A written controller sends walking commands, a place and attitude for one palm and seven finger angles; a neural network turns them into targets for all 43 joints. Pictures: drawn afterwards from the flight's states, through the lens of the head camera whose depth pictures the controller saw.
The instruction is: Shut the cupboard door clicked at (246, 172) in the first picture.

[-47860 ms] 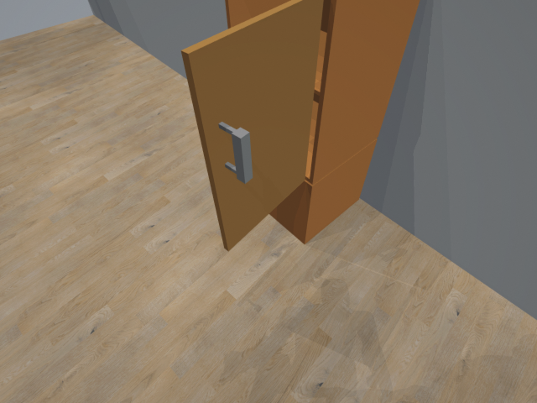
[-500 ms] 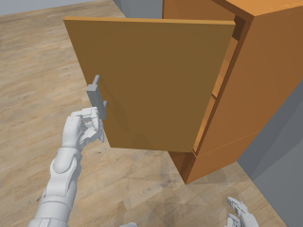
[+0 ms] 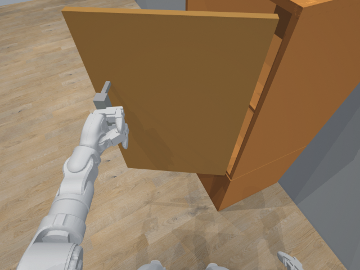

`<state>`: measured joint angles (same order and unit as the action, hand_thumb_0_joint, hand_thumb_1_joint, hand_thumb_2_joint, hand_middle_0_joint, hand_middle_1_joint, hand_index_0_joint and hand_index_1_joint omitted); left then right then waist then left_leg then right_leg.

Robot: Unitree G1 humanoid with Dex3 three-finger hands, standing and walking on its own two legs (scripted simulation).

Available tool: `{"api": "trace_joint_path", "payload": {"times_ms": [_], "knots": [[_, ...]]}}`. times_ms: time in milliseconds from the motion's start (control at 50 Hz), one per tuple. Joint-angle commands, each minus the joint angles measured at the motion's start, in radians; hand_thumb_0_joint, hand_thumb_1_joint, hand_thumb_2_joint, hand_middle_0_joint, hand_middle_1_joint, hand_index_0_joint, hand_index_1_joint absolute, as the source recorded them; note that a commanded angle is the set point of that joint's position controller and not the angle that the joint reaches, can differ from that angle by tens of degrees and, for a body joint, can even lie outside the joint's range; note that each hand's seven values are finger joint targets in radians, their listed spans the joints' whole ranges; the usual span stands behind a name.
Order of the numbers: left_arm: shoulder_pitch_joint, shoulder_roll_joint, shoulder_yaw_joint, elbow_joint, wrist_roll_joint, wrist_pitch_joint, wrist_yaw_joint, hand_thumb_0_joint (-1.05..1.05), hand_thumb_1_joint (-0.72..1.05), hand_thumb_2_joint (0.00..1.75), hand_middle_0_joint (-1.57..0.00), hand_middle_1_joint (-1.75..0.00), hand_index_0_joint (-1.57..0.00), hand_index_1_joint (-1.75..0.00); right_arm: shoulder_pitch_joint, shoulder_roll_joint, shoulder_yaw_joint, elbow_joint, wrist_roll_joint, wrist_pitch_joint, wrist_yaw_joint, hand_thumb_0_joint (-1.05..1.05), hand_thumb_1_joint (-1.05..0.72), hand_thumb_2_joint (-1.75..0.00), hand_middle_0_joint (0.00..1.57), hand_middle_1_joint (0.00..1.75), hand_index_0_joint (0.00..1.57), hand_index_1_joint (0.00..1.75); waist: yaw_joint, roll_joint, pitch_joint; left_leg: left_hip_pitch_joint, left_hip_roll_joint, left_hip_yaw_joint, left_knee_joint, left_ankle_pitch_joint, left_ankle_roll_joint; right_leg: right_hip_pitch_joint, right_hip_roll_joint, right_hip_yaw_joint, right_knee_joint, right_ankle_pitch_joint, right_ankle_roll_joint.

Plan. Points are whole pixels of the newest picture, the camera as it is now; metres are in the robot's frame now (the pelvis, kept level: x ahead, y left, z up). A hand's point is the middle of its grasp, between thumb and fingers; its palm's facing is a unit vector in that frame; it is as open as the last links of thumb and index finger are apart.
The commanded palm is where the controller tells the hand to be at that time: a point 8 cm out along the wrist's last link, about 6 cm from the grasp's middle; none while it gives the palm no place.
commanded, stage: push the door shut along its arc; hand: left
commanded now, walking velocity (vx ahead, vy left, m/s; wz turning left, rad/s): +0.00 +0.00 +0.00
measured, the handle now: (110, 109) +0.48 +0.18 +0.07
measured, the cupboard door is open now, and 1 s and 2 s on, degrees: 60 47 31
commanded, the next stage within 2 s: pull the fist back off the door in 1.38 s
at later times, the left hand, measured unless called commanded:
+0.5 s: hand (141, 112) +0.46 +0.10 +0.08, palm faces -0.29 -0.96 -0.02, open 3.1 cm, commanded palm +0.45 +0.16 +0.08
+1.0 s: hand (155, 97) +0.50 +0.07 +0.09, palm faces -0.37 -0.93 -0.02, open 3.0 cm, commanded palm +0.52 +0.12 +0.08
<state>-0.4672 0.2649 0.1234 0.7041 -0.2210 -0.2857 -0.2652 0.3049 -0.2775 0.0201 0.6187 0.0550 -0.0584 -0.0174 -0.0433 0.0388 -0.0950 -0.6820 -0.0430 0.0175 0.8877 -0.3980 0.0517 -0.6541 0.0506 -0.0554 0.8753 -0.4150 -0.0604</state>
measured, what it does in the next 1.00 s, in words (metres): stands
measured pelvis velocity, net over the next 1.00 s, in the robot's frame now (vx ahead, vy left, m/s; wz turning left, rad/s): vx -0.01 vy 0.00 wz -0.02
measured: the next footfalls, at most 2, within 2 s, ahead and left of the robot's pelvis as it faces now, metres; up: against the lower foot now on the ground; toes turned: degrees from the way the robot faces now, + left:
none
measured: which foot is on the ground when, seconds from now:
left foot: down 0.00-1.00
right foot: down 0.00-1.00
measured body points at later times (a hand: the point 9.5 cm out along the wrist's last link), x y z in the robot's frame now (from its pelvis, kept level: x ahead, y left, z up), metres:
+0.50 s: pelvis -0.01 +0.01 -0.01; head +0.08 +0.01 +0.43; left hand +0.47 +0.16 +0.09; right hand +0.04 -0.26 -0.13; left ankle +0.02 +0.09 -0.69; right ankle +0.01 -0.08 -0.69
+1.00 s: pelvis -0.01 +0.00 -0.03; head +0.11 +0.00 +0.41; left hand +0.52 +0.12 +0.09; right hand +0.00 -0.27 -0.14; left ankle +0.02 +0.09 -0.69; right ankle +0.01 -0.08 -0.69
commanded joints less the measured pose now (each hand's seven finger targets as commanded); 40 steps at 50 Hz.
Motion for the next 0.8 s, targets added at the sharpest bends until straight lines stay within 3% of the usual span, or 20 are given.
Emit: {"api": "trace_joint_path", "payload": {"times_ms": [0, 40, 80, 100, 160, 180, 240, 360, 380, 400, 420, 460, 520, 540, 600, 640, 660, 680, 720, 780], "knots": [[-0.460, 0.136, 0.027, -0.213, -0.009, -0.104, -0.013, 0.00, 0.90, 0.90, -1.30, -1.50, -1.30, -1.50, 0.009, -0.131, -0.053, -0.115, -0.001, -0.041, -0.006, 0.00, -0.90, -0.90, 0.20, 0.30, 0.20, 0.30, -0.035, -0.025, -0.364, 0.207, 0.031, -0.067, -0.084, 0.237, -0.012, 0.133, -0.038, 0.083, -0.105, 0.321, 0.033], [-0.518, 0.138, 0.022, -0.187, 0.002, -0.118, -0.007, 0.00, 0.90, 0.90, -1.30, -1.50, -1.30, -1.50, 0.020, -0.133, -0.054, -0.099, -0.003, -0.039, -0.005, 0.00, -0.90, -0.90, 0.20, 0.30, 0.20, 0.30, -0.048, -0.020, -0.374, 0.214, 0.034, -0.074, -0.075, 0.238, -0.012, 0.104, -0.035, 0.078, -0.095, 0.309, 0.034], [-0.564, 0.159, 0.030, -0.118, 0.013, -0.122, -0.008, 0.00, 0.90, 0.90, -1.30, -1.50, -1.30, -1.50, 0.031, -0.137, -0.052, -0.084, -0.002, -0.032, -0.005, 0.00, -0.90, -0.90, 0.20, 0.30, 0.20, 0.30, -0.062, -0.031, -0.336, 0.193, 0.037, -0.079, -0.076, 0.206, -0.011, 0.069, -0.030, 0.075, -0.098, 0.272, 0.034], [-0.584, 0.182, 0.047, -0.094, 0.017, -0.124, -0.007, 0.00, 0.90, 0.90, -1.30, -1.50, -1.30, -1.50, 0.036, -0.141, -0.052, -0.080, -0.004, -0.028, -0.005, 0.00, -0.90, -0.90, 0.20, 0.30, 0.20, 0.30, -0.056, -0.025, -0.329, 0.181, 0.035, -0.081, -0.078, 0.197, -0.013, 0.070, -0.030, 0.076, -0.097, 0.261, 0.032], [-0.651, 0.187, 0.042, -0.036, 0.023, -0.125, -0.019, 0.00, 0.90, 0.90, -1.30, -1.50, -1.30, -1.50, 0.046, -0.147, -0.052, -0.073, -0.002, -0.022, -0.006, 0.00, -0.90, -0.90, 0.20, 0.30, 0.20, 0.30, -0.068, -0.003, -0.345, 0.202, 0.037, -0.089, -0.078, 0.198, -0.014, 0.044, -0.027, 0.068, -0.094, 0.249, 0.027], [-0.672, 0.160, 0.015, -0.023, 0.022, -0.125, -0.028, 0.00, 0.90, 0.90, -1.30, -1.50, -1.30, -1.50, 0.048, -0.146, -0.051, -0.072, -0.002, -0.022, -0.005, 0.00, -0.90, -0.90, 0.20, 0.30, 0.20, 0.30, -0.075, 0.013, -0.360, 0.215, 0.036, -0.090, -0.074, 0.209, -0.014, 0.036, -0.027, 0.067, -0.090, 0.255, 0.027], [-0.719, 0.151, 0.010, 0.022, 0.012, -0.129, -0.051, 0.00, 0.90, 0.90, -1.30, -1.50, -1.30, -1.50, 0.065, -0.153, -0.053, -0.064, -0.004, -0.021, -0.005, 0.00, -0.90, -0.90, 0.20, 0.30, 0.20, 0.30, -0.083, 0.004, -0.396, 0.244, 0.040, -0.104, -0.067, 0.238, -0.016, 0.015, -0.022, 0.056, -0.080, 0.263, 0.023], [-0.802, 0.209, 0.056, 0.190, 0.015, -0.122, -0.070, 0.00, 0.90, 0.90, -1.30, -1.50, -1.30, -1.50, 0.093, -0.167, -0.046, -0.048, -0.004, -0.012, -0.004, 0.00, -0.90, -0.90, 0.20, 0.30, 0.20, 0.30, -0.104, -0.046, -0.325, 0.129, 0.038, -0.103, -0.058, 0.156, -0.009, -0.021, -0.021, 0.063, -0.079, 0.200, 0.024], [-0.814, 0.240, 0.086, 0.198, 0.021, -0.124, -0.066, 0.00, 0.90, 0.90, -1.30, -1.50, -1.30, -1.50, 0.100, -0.170, -0.050, -0.047, -0.007, -0.011, -0.003, 0.00, -0.90, -0.90, 0.20, 0.30, 0.20, 0.30, -0.101, -0.040, -0.342, 0.125, 0.039, -0.102, -0.050, 0.162, -0.009, -0.022, -0.021, 0.066, -0.071, 0.205, 0.024], [-0.836, 0.209, 0.054, 0.186, 0.022, -0.126, -0.068, 0.00, 0.90, 0.90, -1.30, -1.50, -1.30, -1.50, 0.099, -0.164, -0.047, -0.052, -0.008, -0.013, 0.001, 0.00, -0.90, -0.90, 0.20, 0.30, 0.20, 0.30, -0.108, -0.022, -0.357, 0.126, 0.035, -0.096, -0.043, 0.170, -0.007, -0.019, -0.022, 0.071, -0.069, 0.216, 0.026], [-0.835, 0.252, 0.095, 0.201, 0.029, -0.131, -0.065, 0.00, 0.90, 0.90, -1.30, -1.50, -1.30, -1.50, 0.113, -0.172, -0.052, -0.047, -0.010, -0.010, 0.000, 0.00, -0.90, -0.90, 0.20, 0.30, 0.20, 0.30, -0.098, -0.020, -0.379, 0.137, 0.038, -0.102, -0.036, 0.184, -0.009, -0.025, -0.020, 0.066, -0.058, 0.222, 0.022], [-0.887, 0.239, 0.074, 0.207, 0.034, -0.140, -0.072, 0.00, 0.90, 0.90, -1.30, -1.50, -1.30, -1.50, 0.120, -0.169, -0.050, -0.044, -0.012, -0.010, 0.003, 0.00, -0.90, -0.90, 0.20, 0.30, 0.20, 0.30, -0.114, -0.001, -0.402, 0.142, 0.040, -0.107, -0.023, 0.196, -0.010, -0.047, -0.018, 0.066, -0.047, 0.224, 0.023], [-0.905, 0.296, 0.115, 0.220, 0.042, -0.146, -0.079, 0.00, 0.90, 0.90, -1.30, -1.50, -1.30, -1.50, 0.138, -0.178, -0.053, -0.045, -0.015, -0.006, 0.003, 0.00, -0.90, -0.90, 0.20, 0.30, 0.20, 0.30, -0.110, 0.015, -0.455, 0.145, 0.041, -0.107, -0.001, 0.225, -0.008, -0.045, -0.015, 0.072, -0.032, 0.244, 0.022], [-0.936, 0.286, 0.099, 0.224, 0.045, -0.144, -0.083, 0.00, 0.90, 0.90, -1.30, -1.50, -1.30, -1.50, 0.141, -0.175, -0.051, -0.043, -0.015, -0.004, 0.004, 0.00, -0.90, -0.90, 0.20, 0.30, 0.20, 0.30, -0.124, 0.012, -0.453, 0.137, 0.044, -0.108, 0.002, 0.220, -0.008, -0.053, -0.015, 0.072, -0.030, 0.242, 0.025], [-0.960, 0.318, 0.121, 0.228, 0.052, -0.135, -0.091, 0.00, 0.90, 0.90, -1.30, -1.50, -1.30, -1.50, 0.159, -0.181, -0.053, -0.042, -0.017, -0.002, 0.004, 0.00, -0.90, -0.90, 0.20, 0.30, 0.20, 0.30, -0.123, 0.015, -0.479, 0.127, 0.043, -0.106, 0.013, 0.233, -0.006, -0.036, -0.012, 0.077, -0.028, 0.259, 0.025], [-0.984, 0.297, 0.102, 0.226, 0.052, -0.131, -0.098, 0.00, 0.90, 0.90, -1.30, -1.50, -1.30, -1.50, 0.166, -0.180, -0.054, -0.040, -0.017, 0.002, 0.004, 0.00, -0.90, -0.90, 0.20, 0.30, 0.20, 0.30, -0.133, 0.041, -0.502, 0.163, 0.047, -0.112, 0.021, 0.266, -0.007, -0.067, -0.010, 0.071, -0.021, 0.275, 0.025], [-0.987, 0.285, 0.095, 0.233, 0.049, -0.124, -0.104, 0.00, 0.90, 0.90, -1.30, -1.50, -1.30, -1.50, 0.169, -0.179, -0.054, -0.039, -0.019, 0.002, 0.006, 0.00, -0.90, -0.90, 0.20, 0.30, 0.20, 0.30, -0.135, 0.031, -0.498, 0.154, 0.045, -0.110, 0.022, 0.255, -0.007, -0.063, -0.009, 0.070, -0.025, 0.267, 0.028], [-0.977, 0.315, 0.120, 0.244, 0.052, -0.120, -0.106, 0.00, 0.90, 0.90, -1.30, -1.50, -1.30, -1.50, 0.178, -0.185, -0.057, -0.036, -0.019, 0.005, 0.004, 0.00, -0.90, -0.90, 0.20, 0.30, 0.20, 0.30, -0.132, 0.012, -0.495, 0.147, 0.047, -0.111, 0.022, 0.260, -0.006, -0.055, -0.007, 0.070, -0.025, 0.274, 0.026], [-0.990, 0.287, 0.096, 0.249, 0.048, -0.113, -0.113, 0.00, 0.90, 0.90, -1.30, -1.50, -1.30, -1.50, 0.188, -0.182, -0.057, -0.038, -0.019, 0.008, 0.004, 0.00, -0.90, -0.90, 0.20, 0.30, 0.20, 0.30, -0.139, 0.027, -0.497, 0.152, 0.043, -0.107, 0.027, 0.283, -0.002, -0.059, -0.006, 0.069, -0.023, 0.293, 0.025], [-1.017, 0.265, 0.069, 0.317, 0.052, -0.082, -0.119, 0.00, 0.90, 0.90, -1.30, -1.50, -1.30, -1.50, 0.191, -0.184, -0.052, -0.027, -0.018, 0.014, 0.004, 0.00, -0.90, -0.90, 0.20, 0.30, 0.20, 0.30, -0.170, -0.017, -0.413, 0.078, 0.042, -0.096, 0.032, 0.214, 0.004, -0.088, -0.004, 0.076, -0.042, 0.248, 0.034]]}}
